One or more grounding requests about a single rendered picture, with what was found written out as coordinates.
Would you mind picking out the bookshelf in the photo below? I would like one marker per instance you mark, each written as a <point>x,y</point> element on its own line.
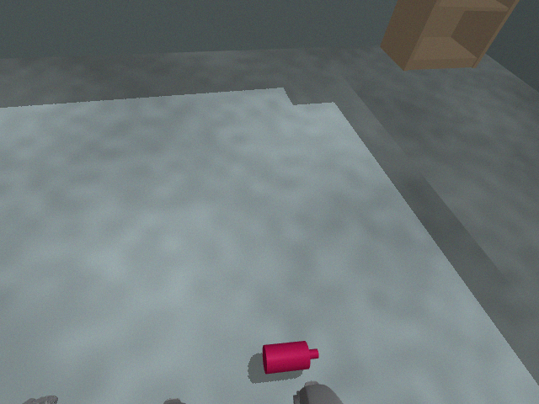
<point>436,34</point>

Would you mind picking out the bottle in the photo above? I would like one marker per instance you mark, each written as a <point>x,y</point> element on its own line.
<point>283,357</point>

